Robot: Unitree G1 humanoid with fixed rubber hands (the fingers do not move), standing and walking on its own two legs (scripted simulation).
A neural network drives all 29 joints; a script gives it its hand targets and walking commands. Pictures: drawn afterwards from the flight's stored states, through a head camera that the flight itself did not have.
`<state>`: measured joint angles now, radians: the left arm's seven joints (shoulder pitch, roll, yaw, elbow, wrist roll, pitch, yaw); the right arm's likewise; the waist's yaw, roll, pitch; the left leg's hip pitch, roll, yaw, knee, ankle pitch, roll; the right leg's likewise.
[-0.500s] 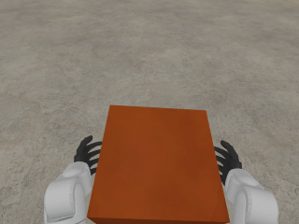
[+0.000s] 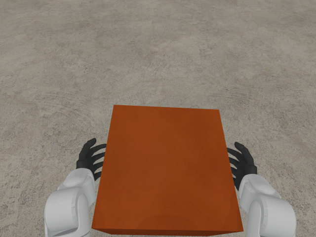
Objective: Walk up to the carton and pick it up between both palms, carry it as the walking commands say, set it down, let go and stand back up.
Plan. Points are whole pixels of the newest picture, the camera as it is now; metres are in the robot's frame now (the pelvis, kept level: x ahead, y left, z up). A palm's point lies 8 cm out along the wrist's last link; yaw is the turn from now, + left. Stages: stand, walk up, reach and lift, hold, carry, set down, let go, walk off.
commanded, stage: carry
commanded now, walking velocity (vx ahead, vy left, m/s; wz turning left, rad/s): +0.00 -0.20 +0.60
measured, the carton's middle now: (163, 174) +0.28 +0.01 +0.01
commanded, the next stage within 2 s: none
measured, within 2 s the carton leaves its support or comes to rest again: neither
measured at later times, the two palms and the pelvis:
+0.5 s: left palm (86, 158) +0.28 +0.19 +0.07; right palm (225, 137) +0.36 -0.14 +0.08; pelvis +0.09 -0.03 -0.01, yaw +13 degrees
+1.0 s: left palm (88, 167) +0.25 +0.18 +0.08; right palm (213, 110) +0.43 -0.12 +0.10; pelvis +0.14 -0.10 +0.00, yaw +30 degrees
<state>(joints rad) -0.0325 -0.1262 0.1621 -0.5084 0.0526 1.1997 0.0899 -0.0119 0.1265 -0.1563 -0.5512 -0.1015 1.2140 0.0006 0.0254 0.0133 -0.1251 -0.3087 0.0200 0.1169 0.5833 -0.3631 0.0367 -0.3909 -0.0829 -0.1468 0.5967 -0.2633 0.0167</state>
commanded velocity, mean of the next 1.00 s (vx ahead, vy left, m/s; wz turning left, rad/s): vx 0.00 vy -0.20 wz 0.60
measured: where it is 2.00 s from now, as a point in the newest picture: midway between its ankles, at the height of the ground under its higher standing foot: outside the picture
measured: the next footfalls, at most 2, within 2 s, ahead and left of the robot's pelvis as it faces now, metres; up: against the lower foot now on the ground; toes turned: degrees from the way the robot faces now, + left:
right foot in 0.34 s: +0.11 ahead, -0.12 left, +0.00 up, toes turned +1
left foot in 0.58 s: +0.14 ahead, +0.06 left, +0.00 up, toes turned +23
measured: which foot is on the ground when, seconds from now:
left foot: down 0.00-0.34, up 0.36-0.56, down 0.58-1.00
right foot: down 0.00-0.06, up 0.08-0.32, down 0.34-0.60, up 0.62-1.00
